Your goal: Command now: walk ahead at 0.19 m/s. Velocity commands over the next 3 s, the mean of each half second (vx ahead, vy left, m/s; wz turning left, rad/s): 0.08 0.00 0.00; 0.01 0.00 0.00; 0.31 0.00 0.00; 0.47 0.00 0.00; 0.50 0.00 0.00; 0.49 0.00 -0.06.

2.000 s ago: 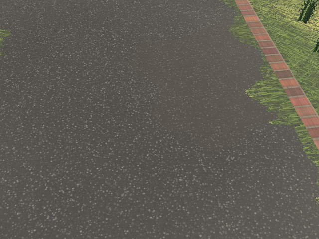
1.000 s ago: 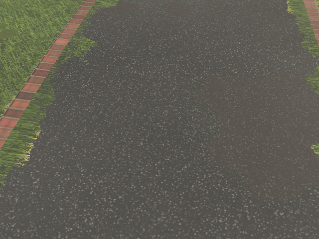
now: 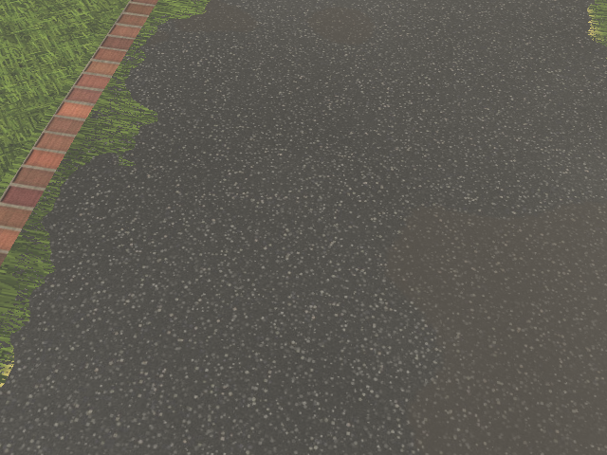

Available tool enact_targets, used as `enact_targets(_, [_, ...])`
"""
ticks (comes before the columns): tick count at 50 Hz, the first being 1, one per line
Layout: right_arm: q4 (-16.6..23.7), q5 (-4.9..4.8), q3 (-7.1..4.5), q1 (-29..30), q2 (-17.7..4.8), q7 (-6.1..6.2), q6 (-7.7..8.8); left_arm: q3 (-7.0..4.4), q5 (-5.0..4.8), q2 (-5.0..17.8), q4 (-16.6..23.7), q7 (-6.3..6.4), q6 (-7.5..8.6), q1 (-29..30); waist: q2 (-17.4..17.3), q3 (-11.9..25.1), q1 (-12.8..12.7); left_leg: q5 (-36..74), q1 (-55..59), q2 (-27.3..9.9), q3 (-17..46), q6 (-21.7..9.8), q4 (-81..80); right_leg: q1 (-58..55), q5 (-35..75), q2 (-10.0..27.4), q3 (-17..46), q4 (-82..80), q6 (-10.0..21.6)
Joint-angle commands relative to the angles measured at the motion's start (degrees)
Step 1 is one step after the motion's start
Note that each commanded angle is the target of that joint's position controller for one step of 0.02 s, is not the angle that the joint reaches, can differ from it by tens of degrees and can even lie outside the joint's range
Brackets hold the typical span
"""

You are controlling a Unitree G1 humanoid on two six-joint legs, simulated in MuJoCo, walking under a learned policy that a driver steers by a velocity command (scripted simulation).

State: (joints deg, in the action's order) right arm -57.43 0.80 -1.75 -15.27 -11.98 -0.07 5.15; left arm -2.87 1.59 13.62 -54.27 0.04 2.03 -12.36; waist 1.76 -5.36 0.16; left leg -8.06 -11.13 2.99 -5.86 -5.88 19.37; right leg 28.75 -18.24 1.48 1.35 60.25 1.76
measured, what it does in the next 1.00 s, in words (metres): walks ahead: right foot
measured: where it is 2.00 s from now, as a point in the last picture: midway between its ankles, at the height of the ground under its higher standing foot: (342, 427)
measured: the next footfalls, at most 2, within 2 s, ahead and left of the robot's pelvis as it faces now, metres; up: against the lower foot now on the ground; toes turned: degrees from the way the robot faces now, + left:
right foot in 0.24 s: +0.17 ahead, -0.12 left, +0.00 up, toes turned -2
right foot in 1.34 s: +0.27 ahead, -0.17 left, +0.00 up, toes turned -4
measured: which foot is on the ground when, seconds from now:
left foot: down 0.00-1.00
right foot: up 0.00-0.22, down 0.24-1.00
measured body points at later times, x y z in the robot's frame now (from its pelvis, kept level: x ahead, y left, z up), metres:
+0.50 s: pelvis +0.09 -0.03 +0.00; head +0.10 -0.04 +0.45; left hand +0.13 +0.20 -0.16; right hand +0.09 -0.26 -0.17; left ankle +0.03 +0.06 -0.75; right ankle +0.13 -0.11 -0.75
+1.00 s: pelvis +0.09 -0.03 +0.00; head +0.10 -0.04 +0.45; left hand +0.08 +0.18 -0.17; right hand +0.06 -0.24 -0.17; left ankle +0.03 +0.06 -0.75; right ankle +0.13 -0.11 -0.75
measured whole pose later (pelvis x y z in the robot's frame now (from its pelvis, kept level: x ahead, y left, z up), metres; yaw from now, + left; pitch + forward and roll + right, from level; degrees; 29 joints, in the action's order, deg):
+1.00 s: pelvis +0.09 -0.03 +0.00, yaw +1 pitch -2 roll +0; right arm -67.5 0.7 1.2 -19.4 -7.0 3.0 0.5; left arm 0.3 0.4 7.5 -67.0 2.4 0.3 -16.4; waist -0.6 -1.6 -0.4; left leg -17.5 -2.0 0.4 -3.9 -1.7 21.1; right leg 11.3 -9.3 -2.6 -3.7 22.0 3.5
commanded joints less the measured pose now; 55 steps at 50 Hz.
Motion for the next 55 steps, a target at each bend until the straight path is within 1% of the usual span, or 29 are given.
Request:
enact_targets(1, [1.7,0.02,-0.4,-0.3,-6.0,0.35,0.71,0.12,0.14,0.6,-1.0,0.05,-1.36,-8.4,-6.2,7.1,-3.4,46.0,1.5,-13.8,5.4,-5.8,-4.0,-5.0,4.5,0.5,-1.6,-6.4,-1.0])
enact_targets(3, [0.9,0.11,0.04,-1.2,-5.6,0.5,0.18,0.66,-0.15,0.2,-0.3,0.32,-1.46,-4.6,-7.3,6.8,-2.3,44.2,1.4,-12.8,4.0,-5.0,-3.7,-6.5,7.4,0.6,-3.0,-13.2,-1.1])
enact_targets(5, [-0.1,0.23,0.2,-3.2,-5.6,0.66,-0.32,0.97,-0.43,0.4,-0.3,0.83,-1.55,-2.4,-7.6,7.3,-1.0,42.7,2.9,-13.1,4.2,-4.9,-2.9,-8.1,9.0,0.3,-3.7,-17.4,-0.8])
enact_targets(7, [-1.0,0.41,0.35,-4.2,-5.4,0.89,-0.91,1.13,-0.57,0.8,-0.6,1.39,-1.47,-1.5,-7.4,7.0,-0.3,39.8,3.8,-14.0,5.3,-5.2,-1.7,-9.6,8.1,0.1,-3.7,-20.8,-0.4])
enact_targets(9, [-1.5,0.41,0.55,-3.9,-4.9,1.23,-1.57,1.22,-0.54,0.9,-1.2,1.81,-1.22,-1.5,-7.1,5.8,-0.3,34.2,3.9,-14.9,7.2,-5.1,0.0,-11.7,6.3,0.0,-3.5,-25.5,0.5])
enact_targets(10, [-1.6,0.13,0.67,-3.0,-4.7,1.45,-1.89,1.37,-0.43,0.5,-1.9,1.99,-0.97,-2.5,-6.2,5.2,-1.1,29.5,3.0,-14.7,7.8,-4.3,1.4,-14.6,8.2,0.0,-3.6,-30.6,1.0])
enact_targets(11, [-1.9,-0.03,0.72,-3.0,-4.4,1.63,-2.12,1.53,-0.19,0.7,-2.5,2.18,-0.48,-3.6,-4.0,4.8,-1.9,22.1,1.2,-13.5,8.1,-2.2,2.9,-19.2,15.8,1.3,-1.8,-37.9,1.3])
enact_targets(12, [-1.8,0.28,0.86,-4.9,-3.8,1.79,-2.14,0.92,0.13,4.0,-3.4,2.51,0.12,-6.0,-0.1,6.6,-1.0,11.8,-1.3,-11.0,7.6,-0.1,5.2,-25.3,29.3,6.7,3.4,-38.3,1.8])
enact_targets(13, [-2.9,0.06,1.02,-11.1,-1.6,1.78,-2.42,0.75,-0.14,6.2,-3.4,2.51,0.33,-5.7,5.3,7.2,2.9,-5.2,-3.8,-6.7,5.7,1.3,5.6,-27.8,43.6,12.5,8.5,-36.0,5.2])
enact_targets(14, [-5.2,-0.39,1.39,-13.2,-0.2,2.21,-3.47,1.27,-1.06,3.9,-3.6,2.26,-0.1,-4.0,7.3,7.5,2.0,-12.3,-0.5,-4.6,4.4,2.1,4.5,-23.5,39.8,14.2,10.5,-37.0,8.8])
enact_targets(15, [-5.4,-0.2,1.11,-11.2,-1.6,2.5,-4.11,1.82,-0.85,1.7,-3.3,1.94,-0.33,-1.9,5.9,5.0,2.1,-10.9,1.7,-4.6,5.3,2.5,2.4,-19.5,32.7,12.1,10.3,-38.7,7.5])
enact_targets(16, [-5.2,-0.01,0.81,-8.8,-2.5,2.45,-4.39,1.95,-0.84,1.1,-3.0,1.78,-0.53,-0.2,4.6,3.7,1.8,-7.6,3.2,-5.1,6.0,2.7,0.8,-17.4,26.7,9.2,8.2,-39.4,5.4])
enact_targets(17, [-5.0,0.01,0.63,-6.9,-3.1,2.28,-4.55,2.0,-0.86,1.0,-3.5,1.93,-0.62,-0.5,3.5,3.0,1.3,-4.4,4.2,-6.0,6.6,2.5,0.1,-16.8,24.5,7.2,6.3,-39.5,4.0])
enact_targets(18, [-5.0,0.01,0.66,-6.1,-2.9,2.14,-4.6,1.95,-1.2,1.0,-4.1,2.26,-0.63,-1.4,2.6,3.0,0.9,-2.1,4.5,-6.9,7.1,2.5,-0.5,-17.3,23.2,5.8,5.0,-39.4,3.2])
enact_targets(19, [-5.3,-0.03,0.94,-6.1,-2.0,2.13,-4.52,1.85,-1.49,1.1,-4.8,2.42,-0.65,-2.2,1.7,3.3,0.7,-0.8,4.5,-7.4,7.3,2.5,-0.8,-18.6,23.1,5.2,4.3,-39.3,2.8])
enact_targets(21, [-6.1,-0.15,1.2,-6.0,-1.4,2.39,-4.35,1.8,-1.53,0.9,-5.7,2.48,-0.64,-3.0,-0.3,3.9,0.3,0.0,4.4,-7.8,7.3,2.8,-1.4,-20.7,24.5,5.2,4.3,-39.1,2.8])
enact_targets(24, [-7.0,-0.17,1.28,-5.6,-1.2,2.77,-4.49,1.82,-1.32,0.7,-6.7,2.49,-0.78,-3.2,-1.4,3.6,0.1,-0.1,4.6,-8.0,7.3,3.0,-1.9,-21.4,24.7,5.2,4.2,-39.4,2.9])
enact_targets(34, [-9.0,-0.13,1.84,-6.5,-0.4,3.11,-4.91,2.19,-1.2,-0.3,-9.8,2.6,-1.25,-4.9,-2.0,1.8,-0.1,-1.4,4.3,-8.6,7.5,3.0,-2.4,-20.6,20.3,4.4,4.0,-41.0,2.5])
enact_targets(49, [-10.1,-0.07,2.51,-9.1,1.3,3.2,-4.54,2.67,-1.25,-1.9,-12.3,2.48,-1.58,-7.4,-2.1,0.0,-0.5,-3.4,2.2,-9.0,7.9,2.8,-3.0,-19.6,14.6,3.7,3.9,-41.9,2.1])
enact_targets(50, [-10.4,0.02,2.53,-10.1,1.5,3.14,-4.51,2.69,-1.23,-2.0,-12.5,2.43,-1.66,-8.0,-2.1,1.0,-0.4,-7.7,2.5,-8.6,7.8,2.5,-3.5,-19.8,9.6,3.1,3.7,-42.1,2.2])
enact_targets(52, [-10.3,0.3,1.81,-11.5,0.2,2.96,-4.7,1.99,-1.2,-0.7,-12.1,2.25,-2.06,-7.7,-2.7,-0.4,0.0,-20.8,1.1,-7.3,7.9,0.9,-2.6,-16.4,-4.5,0.9,2.5,-39.7,3.3])
enact_targets(53, [-9.8,0.33,1.52,-11.9,-0.3,2.82,-4.83,1.65,-1.03,-0.4,-11.6,2.01,-2.22,-7.4,-4.0,-2.3,0.4,-28.2,-0.1,-8.0,9.8,-0.4,-3.2,-12.8,-11.9,-0.2,1.8,-37.8,3.9])
enact_targets(54, [-9.6,0.22,1.24,-13.3,-0.7,2.7,-4.85,1.58,-0.87,-0.8,-10.5,1.68,-2.18,-5.8,-5.2,-5.1,1.4,-34.0,-0.2,-9.8,13.1,-2.0,-5.1,-7.7,-15.0,-1.1,1.1,-35.1,4.1])
enact_targets(55, [-9.9,0.0,0.83,-15.7,-1.6,2.71,-4.7,1.8,-0.71,-2.2,-9.1,1.22,-1.86,-3.5,-7.8,-7.2,2.7,-38.1,1.5,-13.3,18.2,-4.0,-8.7,-2.5,-13.2,-2.7,-1.2,-30.3,3.7])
